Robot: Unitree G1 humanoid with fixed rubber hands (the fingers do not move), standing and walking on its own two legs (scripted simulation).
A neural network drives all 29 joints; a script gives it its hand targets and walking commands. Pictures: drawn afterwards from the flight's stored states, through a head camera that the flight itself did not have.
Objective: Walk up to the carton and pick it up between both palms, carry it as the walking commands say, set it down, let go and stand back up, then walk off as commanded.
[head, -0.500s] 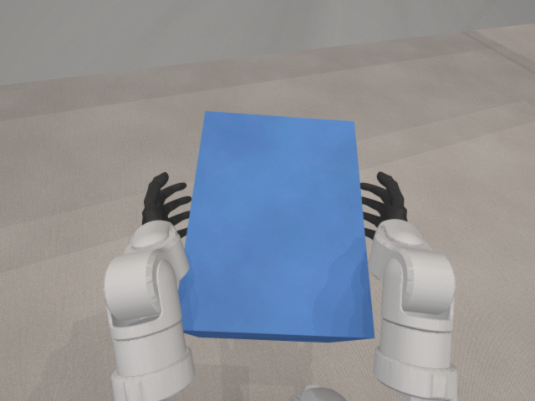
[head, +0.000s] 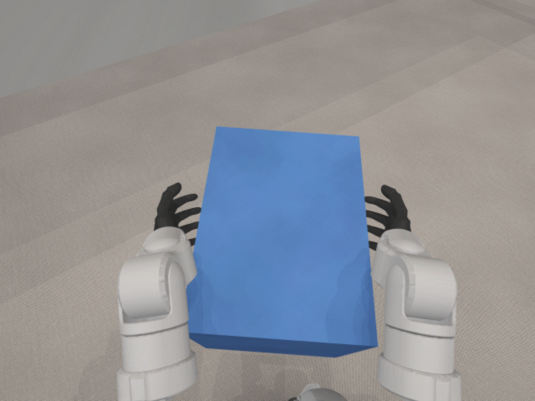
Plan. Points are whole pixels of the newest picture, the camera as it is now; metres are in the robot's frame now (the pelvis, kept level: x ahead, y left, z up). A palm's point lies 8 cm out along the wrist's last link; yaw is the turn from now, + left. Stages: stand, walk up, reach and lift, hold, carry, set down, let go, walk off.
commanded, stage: carry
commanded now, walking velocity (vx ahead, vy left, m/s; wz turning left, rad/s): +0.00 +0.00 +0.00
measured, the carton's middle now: (278, 247) +0.35 +0.00 +0.00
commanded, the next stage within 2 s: none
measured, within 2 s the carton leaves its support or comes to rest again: neither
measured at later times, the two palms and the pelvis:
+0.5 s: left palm (191, 230) +0.31 +0.11 +0.13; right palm (431, 241) +0.30 -0.18 +0.12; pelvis +0.02 -0.02 +0.01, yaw -3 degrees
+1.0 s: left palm (184, 267) +0.25 +0.11 +0.14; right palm (449, 277) +0.25 -0.18 +0.13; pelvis -0.03 -0.03 +0.01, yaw -2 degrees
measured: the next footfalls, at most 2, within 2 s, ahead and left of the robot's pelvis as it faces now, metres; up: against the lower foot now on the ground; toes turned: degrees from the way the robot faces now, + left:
right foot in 1.74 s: +0.04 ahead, -0.23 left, +0.00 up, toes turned -9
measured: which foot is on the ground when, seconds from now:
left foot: down 0.00-1.00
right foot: down 0.00-1.00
